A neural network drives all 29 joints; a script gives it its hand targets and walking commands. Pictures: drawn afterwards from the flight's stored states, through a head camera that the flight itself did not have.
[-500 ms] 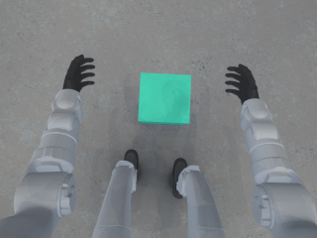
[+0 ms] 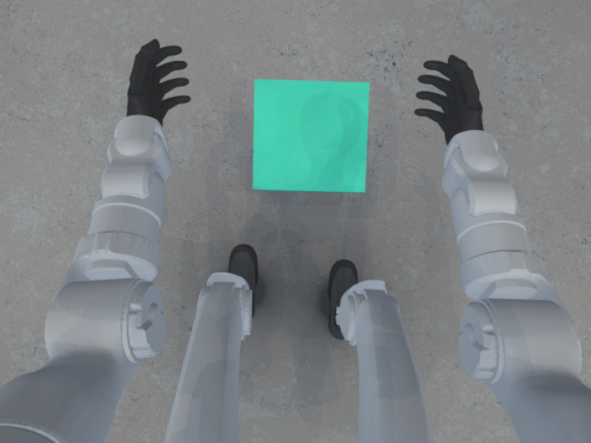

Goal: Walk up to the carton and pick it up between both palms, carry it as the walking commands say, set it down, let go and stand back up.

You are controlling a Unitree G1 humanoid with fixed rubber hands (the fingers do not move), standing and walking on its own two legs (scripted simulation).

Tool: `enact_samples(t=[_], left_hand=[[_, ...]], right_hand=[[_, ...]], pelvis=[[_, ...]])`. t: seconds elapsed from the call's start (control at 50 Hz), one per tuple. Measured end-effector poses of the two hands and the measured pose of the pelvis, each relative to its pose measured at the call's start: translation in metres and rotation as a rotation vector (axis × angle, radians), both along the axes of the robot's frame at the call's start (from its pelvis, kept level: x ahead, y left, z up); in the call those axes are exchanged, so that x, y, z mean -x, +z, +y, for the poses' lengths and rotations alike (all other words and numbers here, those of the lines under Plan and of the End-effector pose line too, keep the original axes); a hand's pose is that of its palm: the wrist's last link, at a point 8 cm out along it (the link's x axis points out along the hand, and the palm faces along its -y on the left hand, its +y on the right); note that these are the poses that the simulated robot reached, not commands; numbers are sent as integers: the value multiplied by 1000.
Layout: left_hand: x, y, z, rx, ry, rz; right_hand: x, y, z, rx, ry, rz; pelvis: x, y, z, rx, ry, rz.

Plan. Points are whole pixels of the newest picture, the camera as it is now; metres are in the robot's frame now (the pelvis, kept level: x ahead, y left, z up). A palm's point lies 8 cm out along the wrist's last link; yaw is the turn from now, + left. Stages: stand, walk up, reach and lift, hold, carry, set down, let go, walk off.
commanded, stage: reach and lift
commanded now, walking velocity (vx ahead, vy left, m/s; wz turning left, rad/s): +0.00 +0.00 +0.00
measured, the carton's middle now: (307, 145) +0.48 -0.01 -0.50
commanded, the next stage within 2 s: none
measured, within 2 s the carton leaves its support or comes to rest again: neither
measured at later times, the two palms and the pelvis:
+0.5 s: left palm (195, 136) +0.47 +0.19 -0.31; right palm (422, 141) +0.47 -0.19 -0.31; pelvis -0.04 +0.00 -0.13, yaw +0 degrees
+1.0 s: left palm (200, 145) +0.47 +0.21 -0.43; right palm (396, 150) +0.47 -0.18 -0.43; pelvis -0.06 +0.00 -0.21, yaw +0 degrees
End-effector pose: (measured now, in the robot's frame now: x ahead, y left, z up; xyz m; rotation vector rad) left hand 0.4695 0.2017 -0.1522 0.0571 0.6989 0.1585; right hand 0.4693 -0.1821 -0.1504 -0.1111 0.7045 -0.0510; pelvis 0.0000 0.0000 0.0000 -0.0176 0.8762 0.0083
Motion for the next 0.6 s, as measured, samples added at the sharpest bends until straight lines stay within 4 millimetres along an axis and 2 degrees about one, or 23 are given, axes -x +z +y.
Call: enact_samples(t=[0.28, 0.42, 0.6], left_hand=[[4, -91, -10, -27, 26, 5], [4, -136, -16, 3, 47, 33], [5, -185, -12, 0, 48, 40]], right_hand=[[-3, -91, -9, -5, -69, -12], [-1, -136, -10, -24, -101, 1], [-3, -184, -10, -40, -126, 2]], pelvis=[[29, -86, -2, -10, -13, -55], [34, -118, -2, -14, -17, -75], [43, -156, 0, -17, -22, -157]])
